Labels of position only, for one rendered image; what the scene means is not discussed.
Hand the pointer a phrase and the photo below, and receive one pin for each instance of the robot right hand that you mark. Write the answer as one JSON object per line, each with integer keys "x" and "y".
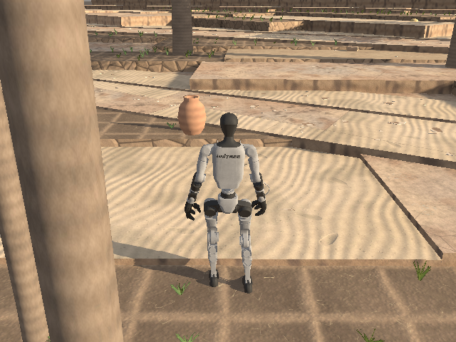
{"x": 261, "y": 205}

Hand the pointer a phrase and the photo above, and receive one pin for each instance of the robot right upper arm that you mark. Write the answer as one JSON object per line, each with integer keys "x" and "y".
{"x": 251, "y": 152}

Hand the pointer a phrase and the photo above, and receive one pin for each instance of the robot right forearm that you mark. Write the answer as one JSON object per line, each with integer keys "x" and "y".
{"x": 259, "y": 189}

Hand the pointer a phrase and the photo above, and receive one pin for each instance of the robot torso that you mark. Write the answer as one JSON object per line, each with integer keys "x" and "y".
{"x": 228, "y": 171}

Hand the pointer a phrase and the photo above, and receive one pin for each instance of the right robot foot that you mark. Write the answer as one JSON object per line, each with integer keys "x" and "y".
{"x": 248, "y": 286}

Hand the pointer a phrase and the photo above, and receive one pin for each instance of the robot left forearm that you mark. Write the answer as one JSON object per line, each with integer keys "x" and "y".
{"x": 194, "y": 190}

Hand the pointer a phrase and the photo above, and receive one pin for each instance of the robot left upper arm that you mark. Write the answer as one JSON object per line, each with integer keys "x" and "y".
{"x": 205, "y": 151}

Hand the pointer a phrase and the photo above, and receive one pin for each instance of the robot left hand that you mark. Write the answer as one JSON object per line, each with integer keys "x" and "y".
{"x": 188, "y": 210}

